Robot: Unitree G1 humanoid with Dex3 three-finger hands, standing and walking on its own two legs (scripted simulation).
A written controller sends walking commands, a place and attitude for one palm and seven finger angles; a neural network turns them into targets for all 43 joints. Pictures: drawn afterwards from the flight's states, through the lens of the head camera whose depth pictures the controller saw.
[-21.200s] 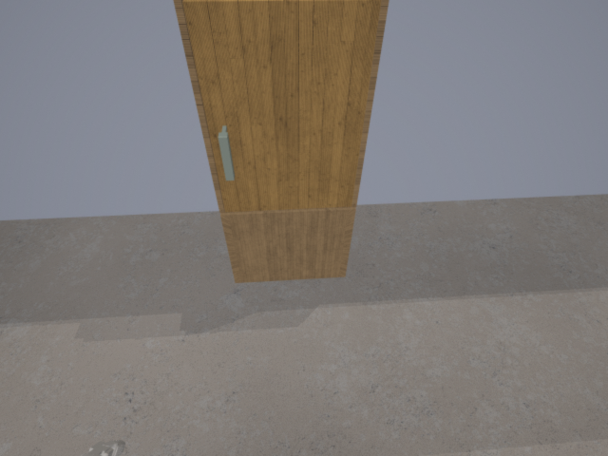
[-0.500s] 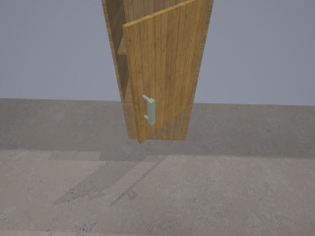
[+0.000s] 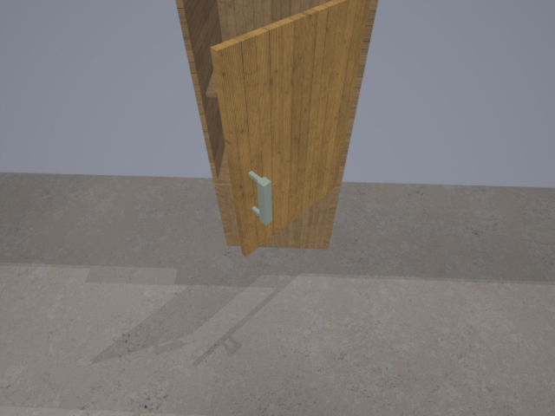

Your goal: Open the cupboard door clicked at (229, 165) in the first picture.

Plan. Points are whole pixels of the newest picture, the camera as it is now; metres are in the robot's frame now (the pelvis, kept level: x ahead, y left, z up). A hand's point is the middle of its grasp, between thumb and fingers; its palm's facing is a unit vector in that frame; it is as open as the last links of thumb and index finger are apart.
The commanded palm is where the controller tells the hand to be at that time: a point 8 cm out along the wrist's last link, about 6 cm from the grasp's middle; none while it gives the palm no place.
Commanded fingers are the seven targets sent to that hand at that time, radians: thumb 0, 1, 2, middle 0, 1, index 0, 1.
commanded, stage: look to check the result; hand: left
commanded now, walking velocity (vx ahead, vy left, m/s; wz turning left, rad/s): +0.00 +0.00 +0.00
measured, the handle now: (259, 197) +0.59 +0.08 -0.11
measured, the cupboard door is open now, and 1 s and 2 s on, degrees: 46 46 46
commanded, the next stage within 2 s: walk to a spot facing it in 0.02 s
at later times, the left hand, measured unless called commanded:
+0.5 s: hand out of the picture +0.05 +0.19 -0.18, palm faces -0.08 -0.97 -0.23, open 7.4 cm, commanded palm none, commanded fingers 0.00 0.90 0.90 -0.20 -0.30 -0.20 -0.30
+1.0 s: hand out of the picture +0.11 +0.13 -0.17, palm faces -0.32 -0.91 -0.26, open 7.4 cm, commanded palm none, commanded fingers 0.00 0.90 0.90 -0.20 -0.30 -0.20 -0.30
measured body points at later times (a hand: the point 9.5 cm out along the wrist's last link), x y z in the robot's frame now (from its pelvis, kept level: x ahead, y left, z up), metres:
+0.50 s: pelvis -0.01 +0.00 -0.01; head +0.03 -0.01 +0.44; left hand +0.05 +0.24 -0.16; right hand -0.02 -0.24 -0.17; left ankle -0.01 +0.13 -0.74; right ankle -0.01 -0.09 -0.73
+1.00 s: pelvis +0.00 -0.04 +0.00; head +0.05 -0.07 +0.44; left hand +0.13 +0.18 -0.15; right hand +0.04 -0.33 -0.14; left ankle +0.05 +0.11 -0.69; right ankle -0.02 -0.12 -0.74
